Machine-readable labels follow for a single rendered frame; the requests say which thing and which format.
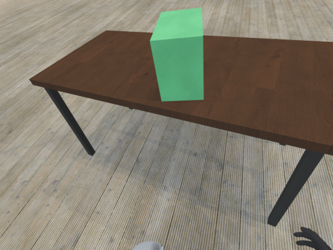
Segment table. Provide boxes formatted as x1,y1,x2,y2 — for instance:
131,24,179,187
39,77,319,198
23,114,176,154
29,30,333,227

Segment right robot hand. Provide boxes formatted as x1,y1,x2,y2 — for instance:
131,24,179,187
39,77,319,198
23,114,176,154
293,227,332,250

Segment carton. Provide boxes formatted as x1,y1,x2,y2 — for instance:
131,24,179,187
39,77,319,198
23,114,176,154
150,7,204,102

